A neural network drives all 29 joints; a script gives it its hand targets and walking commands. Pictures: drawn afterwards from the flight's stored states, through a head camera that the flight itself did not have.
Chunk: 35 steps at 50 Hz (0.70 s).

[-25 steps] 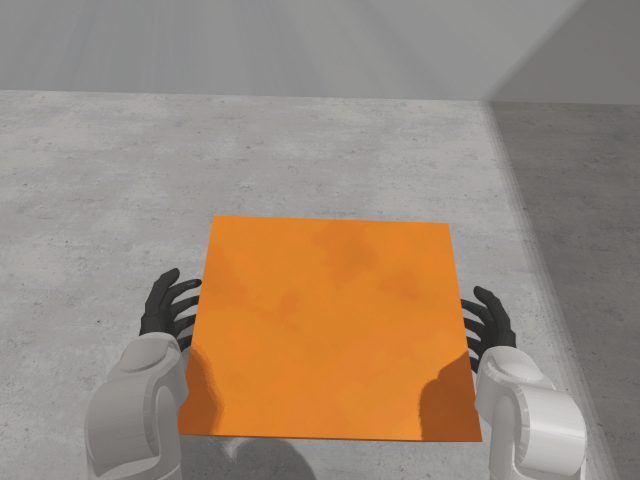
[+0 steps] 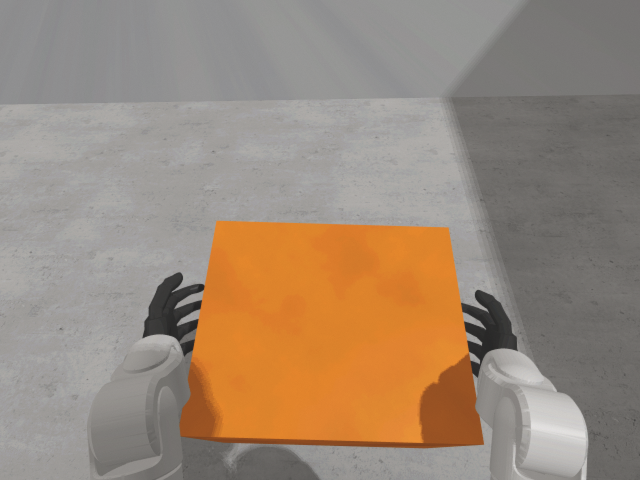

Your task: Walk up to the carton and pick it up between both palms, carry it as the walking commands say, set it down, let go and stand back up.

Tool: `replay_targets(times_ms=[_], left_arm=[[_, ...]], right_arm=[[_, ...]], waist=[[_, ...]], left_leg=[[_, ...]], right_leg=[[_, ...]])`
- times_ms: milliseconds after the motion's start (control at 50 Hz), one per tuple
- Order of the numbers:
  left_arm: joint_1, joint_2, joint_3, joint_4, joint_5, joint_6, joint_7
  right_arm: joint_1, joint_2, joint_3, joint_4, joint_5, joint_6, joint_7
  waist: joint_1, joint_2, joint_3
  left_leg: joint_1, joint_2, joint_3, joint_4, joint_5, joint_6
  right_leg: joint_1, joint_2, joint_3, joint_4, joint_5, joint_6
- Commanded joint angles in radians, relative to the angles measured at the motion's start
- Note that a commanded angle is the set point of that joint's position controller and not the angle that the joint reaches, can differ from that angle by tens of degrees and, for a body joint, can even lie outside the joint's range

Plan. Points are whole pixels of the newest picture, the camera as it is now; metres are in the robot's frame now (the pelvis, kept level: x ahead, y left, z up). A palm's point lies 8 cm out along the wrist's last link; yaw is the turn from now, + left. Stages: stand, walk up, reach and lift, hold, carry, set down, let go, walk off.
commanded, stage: carry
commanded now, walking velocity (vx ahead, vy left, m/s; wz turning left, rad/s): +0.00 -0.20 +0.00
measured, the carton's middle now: (328, 342) +0.29 -0.01 +0.01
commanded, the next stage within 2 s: none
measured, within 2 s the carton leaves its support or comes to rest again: neither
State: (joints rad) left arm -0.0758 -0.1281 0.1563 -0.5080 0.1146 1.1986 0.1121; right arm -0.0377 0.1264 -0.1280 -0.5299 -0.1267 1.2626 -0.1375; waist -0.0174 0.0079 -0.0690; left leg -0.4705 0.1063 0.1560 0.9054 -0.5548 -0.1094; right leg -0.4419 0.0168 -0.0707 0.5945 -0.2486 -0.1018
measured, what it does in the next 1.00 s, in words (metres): steps to the right: left foot, then right foot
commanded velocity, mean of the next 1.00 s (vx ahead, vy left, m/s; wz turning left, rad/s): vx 0.00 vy -0.20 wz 0.00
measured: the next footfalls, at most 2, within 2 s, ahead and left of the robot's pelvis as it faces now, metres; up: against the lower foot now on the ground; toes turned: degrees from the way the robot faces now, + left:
left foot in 0.30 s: -0.04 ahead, +0.09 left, +0.00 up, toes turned +12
right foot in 0.50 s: +0.03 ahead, -0.19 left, +0.00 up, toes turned -2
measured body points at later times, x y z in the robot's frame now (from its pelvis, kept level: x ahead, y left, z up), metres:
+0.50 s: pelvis -0.03 -0.10 -0.01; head -0.03 -0.11 +0.44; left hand +0.23 +0.08 +0.10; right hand +0.22 -0.28 +0.07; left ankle -0.07 +0.08 -0.73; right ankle -0.01 -0.19 -0.73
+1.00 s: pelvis -0.09 -0.22 -0.01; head -0.08 -0.23 +0.44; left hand +0.17 -0.05 +0.08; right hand +0.16 -0.40 +0.07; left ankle -0.13 -0.08 -0.73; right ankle -0.09 -0.28 -0.68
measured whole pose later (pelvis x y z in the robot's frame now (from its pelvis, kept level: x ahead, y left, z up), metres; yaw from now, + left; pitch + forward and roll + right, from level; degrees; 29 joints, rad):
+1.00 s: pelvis -0.09 -0.22 -0.01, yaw +1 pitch +4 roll +1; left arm -0.06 -0.13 0.17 -0.52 0.11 1.18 0.10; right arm -0.03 0.13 -0.11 -0.54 -0.12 1.24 -0.14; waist -0.02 0.00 -0.06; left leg -0.31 0.11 0.16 0.59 -0.32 -0.01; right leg -0.58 0.09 -0.04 1.03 -0.33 0.13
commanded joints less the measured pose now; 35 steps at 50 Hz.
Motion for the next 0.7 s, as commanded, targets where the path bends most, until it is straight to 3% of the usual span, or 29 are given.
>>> replay_targets(times_ms=[0, 20, 40, 60, 80, 100, 140, 160, 180, 200, 220, 240, 260, 280, 300, 320, 340, 380, 420, 440, 460, 480, 500, 520, 540, 580, 640, 660, 680], left_arm=[[-0.395, -0.965, -0.774, -0.146, -0.460, -0.008, -0.247], [-0.378, -0.970, -0.791, -0.152, -0.467, -0.010, -0.250], [-0.375, -0.962, -0.786, -0.132, -0.450, -0.006, -0.251], [-0.333, -0.919, -0.756, -0.100, -0.433, 0.010, -0.246], [-0.365, -0.924, -0.774, -0.117, -0.439, 0.005, -0.249], [-0.384, -0.925, -0.769, -0.126, -0.436, 0.002, -0.242], [-0.369, -0.933, -0.781, -0.103, -0.439, 0.006, -0.236], [-0.368, -0.936, -0.796, -0.115, -0.441, 0.005, -0.237], [-0.336, -0.924, -0.778, -0.111, -0.425, 0.004, -0.232], [-0.363, -0.922, -0.792, -0.120, -0.434, 0.004, -0.231], [-0.388, -0.921, -0.803, -0.135, -0.438, 0.002, -0.232], [-0.375, -0.926, -0.806, -0.133, -0.438, 0.006, -0.227], [-0.411, -0.930, -0.803, -0.153, -0.448, 0.009, -0.238], [-0.449, -0.940, -0.807, -0.158, -0.449, 0.004, -0.235], [-0.424, -0.927, -0.808, -0.133, -0.437, 0.006, -0.233], [-0.399, -0.931, -0.802, -0.085, -0.425, 0.014, -0.236], [-0.429, -0.956, -0.793, -0.078, -0.434, 0.015, -0.237], [-0.374, -0.903, -0.752, -0.053, -0.425, 0.028, -0.229], [-0.392, -0.903, -0.769, -0.060, -0.430, 0.028, -0.220], [-0.455, -0.916, -0.782, -0.106, -0.451, 0.025, -0.223], [-0.420, -0.900, -0.775, -0.099, -0.446, 0.026, -0.219], [-0.352, -0.864, -0.750, -0.052, -0.428, 0.036, -0.221], [-0.386, -0.894, -0.765, -0.093, -0.455, 0.026, -0.231], [-0.368, -0.907, -0.758, -0.085, -0.444, 0.020, -0.227], [-0.370, -0.943, -0.769, -0.094, -0.464, 0.014, -0.234], [-0.354, -0.949, -0.760, -0.111, -0.462, 0.005, -0.243], [-0.337, -0.937, -0.747, -0.108, -0.457, 0.001, -0.251], [-0.325, -0.900, -0.730, -0.108, -0.441, 0.008, -0.248], [-0.297, -0.929, -0.704, -0.065, -0.438, 0.007, -0.255]], right_arm=[[-0.586, 0.959, 0.860, -0.222, 0.505, -0.068, 0.234], [-0.530, 0.950, 0.853, -0.219, 0.496, -0.065, 0.238], [-0.612, 0.926, 0.854, -0.265, 0.513, -0.071, 0.242], [-0.553, 0.899, 0.837, -0.202, 0.487, -0.053, 0.233], [-0.566, 0.893, 0.839, -0.223, 0.489, -0.060, 0.237], [-0.562, 0.902, 0.832, -0.195, 0.485, -0.056, 0.236], [-0.555, 0.871, 0.805, -0.205, 0.475, -0.058, 0.232], [-0.524, 0.875, 0.804, -0.209, 0.470, -0.065, 0.237], [-0.520, 0.890, 0.823, -0.189, 0.488, -0.061, 0.238], [-0.530, 0.879, 0.804, -0.196, 0.478, -0.063, 0.239], [-0.521, 0.886, 0.803, -0.196, 0.485, -0.066, 0.241], [-0.495, 0.889, 0.793, -0.184, 0.479, -0.069, 0.243], [-0.517, 0.880, 0.792, -0.201, 0.470, -0.069, 0.242], [-0.526, 0.925, 0.793, -0.164, 0.483, -0.071, 0.248], [-0.483, 0.899, 0.784, -0.167, 0.470, -0.065, 0.254], [-0.553, 0.868, 0.778, -0.210, 0.451, -0.062, 0.257], [-0.590, 0.903, 0.788, -0.189, 0.457, -0.054, 0.257], [-0.557, 0.868, 0.774, -0.155, 0.448, -0.044, 0.246], [-0.514, 0.847, 0.756, -0.132, 0.435, -0.041, 0.244], [-0.528, 0.897, 0.768, -0.125, 0.452, -0.045, 0.240], [-0.502, 0.871, 0.759, -0.128, 0.450, -0.046, 0.236], [-0.469, 0.829, 0.754, -0.129, 0.435, -0.047, 0.230], [-0.520, 0.888, 0.792, -0.177, 0.457, -0.051, 0.228], [-0.593, 0.903, 0.823, -0.219, 0.494, -0.054, 0.233], [-0.560, 0.894, 0.816, -0.217, 0.473, -0.055, 0.236], [-0.583, 0.931, 0.856, -0.234, 0.504, -0.065, 0.239], [-0.567, 0.941, 0.865, -0.217, 0.502, -0.059, 0.238], [-0.537, 0.917, 0.848, -0.184, 0.490, -0.050, 0.236], [-0.577, 0.940, 0.873, -0.197, 0.504, -0.053, 0.231]], waist=[[0.011, -0.189, -0.343], [0.016, -0.166, -0.360], [0.021, -0.112, -0.345], [0.017, -0.147, -0.310], [0.019, -0.133, -0.285], [0.020, -0.139, -0.297], [0.018, -0.158, -0.339], [0.020, -0.128, -0.343], [0.019, -0.162, -0.349], [0.015, -0.137, -0.337], [-0.006, -0.103, -0.374], [-0.017, -0.031, -0.392], [-0.025, 0.150, -0.358], [-0.015, 0.329, -0.309], [-0.002, 0.241, -0.234], [0.005, 0.160, -0.208], [0.017, 0.150, -0.218], [0.011, 0.152, -0.229], [0.008, 0.275, -0.269], [0.012, 0.223, -0.299], [0.013, 0.182, -0.361], [0.009, 0.085, -0.378], [0.016, -0.202, -0.383], [0.019, -0.283, -0.432], [0.016, -0.217, -0.350], [0.014, -0.157, -0.353], [0.010, -0.190, -0.353], [0.011, -0.148, -0.347], [0.013, -0.181, -0.330]], left_leg=[[-0.112, -0.010, -0.087, 0.065, 0.071, 0.030], [-0.090, -0.033, -0.062, 0.060, 0.074, 0.038], [-0.035, -0.032, -0.061, 0.049, 0.070, 0.041], [-0.023, -0.031, -0.081, 0.050, 0.072, 0.047], [-0.016, -0.035, -0.075, 0.003, 0.091, 0.052], [-0.010, -0.058, -0.059, -0.054, 0.099, 0.052], [0.067, -0.060, -0.080, -0.161, 0.100, 0.073], [0.084, -0.076, -0.045, -0.208, 0.114, 0.064], [0.137, -0.073, -0.041, -0.271, 0.093, 0.081], [0.181, -0.064, -0.019, -0.361, 0.146, 0.075], [0.344, -0.036, -0.010, -0.497, 0.219, 0.091], [0.494, 0.093, -0.147, -0.573, 0.262, 0.129], [0.531, 0.340, -0.392, -0.662, 0.264, 0.224], [0.416, 0.527, -0.592, -0.646, 0.502, 0.320], [0.352, 0.503, -0.464, -0.621, 0.612, 0.313], [0.314, 0.434, -0.352, -0.564, 0.603, 0.278], [0.300, 0.343, -0.223, -0.509, 0.549, 0.212], [0.294, 0.252, -0.137, -0.433, 0.699, 0.143], [0.343, 0.250, -0.124, -0.359, 0.982, 0.134], [0.361, 0.224, -0.080, -0.304, 1.004, 0.098], [0.346, 0.208, -0.077, -0.231, 1.008, 0.070], [0.219, 0.168, -0.059, -0.168, 0.666, 0.028], [-0.044, 0.073, 0.000, -0.051, 0.205, -0.021], [-0.130, 0.014, -0.015, 0.048, -0.103, -0.003], [-0.177, 0.002, -0.042, 0.111, -0.130, 0.004], [-0.157, 0.006, -0.073, 0.188, -0.063, 0.023], [-0.160, -0.008, -0.083, 0.217, 0.025, 0.024], [-0.141, 0.001, -0.087, 0.252, 0.044, 0.029], [-0.137, -0.009, -0.079, 0.235, 0.045, 0.021]], right_leg=[[0.388, -0.244, 0.252, -0.179, 0.476, -0.084], [0.366, -0.248, 0.267, -0.208, 0.491, -0.077], [0.282, -0.273, 0.278, -0.234, 0.395, -0.088], [0.249, -0.253, 0.290, -0.271, 0.214, -0.058], [0.201, -0.260, 0.293, -0.295, 0.135, -0.062], [0.250, -0.251, 0.305, -0.299, 0.178, -0.062], [0.249, -0.240, 0.296, -0.304, 0.235, -0.010], [0.271, -0.231, 0.265, -0.284, 0.264, -0.015], [0.270, -0.207, 0.251, -0.309, 0.248, 0.025], [0.259, -0.185, 0.206, -0.261, 0.365, 0.038], [0.172, -0.164, 0.158, -0.267, 0.279, 0.105], [0.030, -0.115, 0.086, -0.193, 0.227, 0.165], [-0.101, -0.013, -0.017, 0.000, 0.041, 0.244], [-0.164, -0.044, 0.066, 0.333, -0.240, 0.172], [-0.190, -0.075, 0.154, 0.477, -0.254, 0.125], [-0.183, -0.105, 0.177, 0.478, -0.235, 0.116], [-0.153, -0.117, 0.146, 0.365, -0.203, 0.110], [-0.042, -0.057, 0.058, 0.171, -0.221, 0.086], [0.019, -0.006, -0.032, 0.018, -0.132, 0.088], [0.099, -0.004, -0.067, -0.130, -0.054, 0.099], [0.193, -0.032, -0.030, -0.194, 0.111, 0.090], [0.327, -0.139, 0.110, -0.180, 0.449, 0.066], [0.510, -0.276, 0.258, -0.074, 1.088, 0.022], [0.565, -0.331, 0.299, -0.051, 1.218, -0.024], [0.509, -0.288, 0.276, -0.075, 1.111, -0.008], [0.490, -0.293, 0.249, -0.112, 0.800, -0.054], [0.418, -0.232, 0.251, -0.183, 0.487, -0.018], [0.376, -0.247, 0.239, -0.207, 0.429, -0.019], [0.367, -0.220, 0.243, -0.229, 0.290, 0.021]])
